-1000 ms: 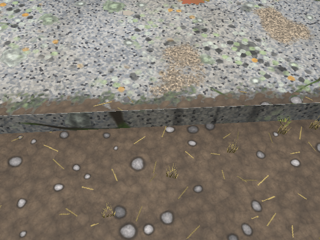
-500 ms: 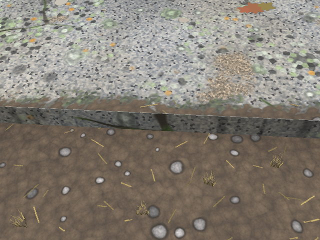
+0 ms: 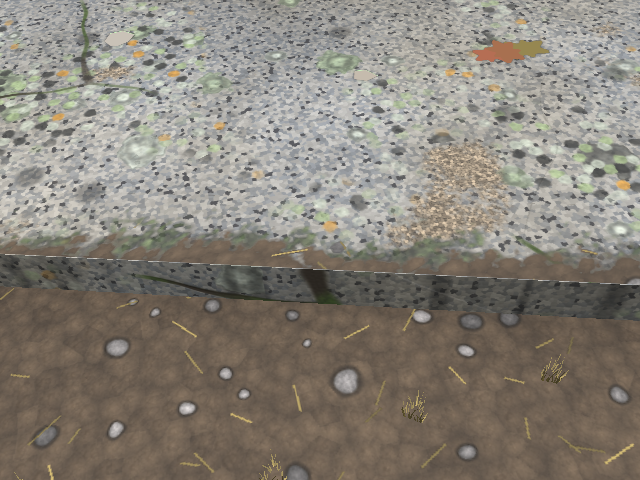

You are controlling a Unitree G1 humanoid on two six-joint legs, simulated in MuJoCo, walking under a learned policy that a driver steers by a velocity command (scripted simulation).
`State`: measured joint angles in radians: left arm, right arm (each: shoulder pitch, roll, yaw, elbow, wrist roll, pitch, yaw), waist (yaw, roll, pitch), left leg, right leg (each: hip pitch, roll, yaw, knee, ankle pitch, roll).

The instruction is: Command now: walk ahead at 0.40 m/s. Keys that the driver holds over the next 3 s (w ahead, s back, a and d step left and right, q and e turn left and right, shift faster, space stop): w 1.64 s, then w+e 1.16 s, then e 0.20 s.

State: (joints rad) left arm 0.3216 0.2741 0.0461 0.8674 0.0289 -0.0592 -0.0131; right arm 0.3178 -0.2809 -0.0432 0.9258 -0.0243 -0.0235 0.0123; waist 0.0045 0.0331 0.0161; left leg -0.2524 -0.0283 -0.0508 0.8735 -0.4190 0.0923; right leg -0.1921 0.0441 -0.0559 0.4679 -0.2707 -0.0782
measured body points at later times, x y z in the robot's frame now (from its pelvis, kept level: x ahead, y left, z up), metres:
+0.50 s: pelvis +0.26 +0.03 -0.01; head +0.29 +0.04 +0.44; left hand +0.25 +0.29 -0.16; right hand +0.39 -0.23 -0.13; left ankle +0.33 +0.09 -0.74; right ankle +0.09 -0.08 -0.64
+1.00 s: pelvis +0.54 +0.00 -0.01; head +0.58 -0.01 +0.43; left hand +0.73 +0.23 -0.13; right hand +0.47 -0.24 -0.16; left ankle +0.35 +0.09 -0.69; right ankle +0.64 -0.07 -0.74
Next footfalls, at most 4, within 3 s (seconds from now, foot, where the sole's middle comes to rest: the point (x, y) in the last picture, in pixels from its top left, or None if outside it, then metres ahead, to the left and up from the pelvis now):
0.40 left None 0.38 0.09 -0.78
0.94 right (384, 408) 0.67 -0.07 -0.78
1.66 left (264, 219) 1.13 0.21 -0.64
2.26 right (321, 161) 1.36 0.06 -0.64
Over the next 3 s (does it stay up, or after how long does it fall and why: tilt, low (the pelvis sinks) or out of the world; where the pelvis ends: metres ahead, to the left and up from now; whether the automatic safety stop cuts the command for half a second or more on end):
stays up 1.63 0.04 0.14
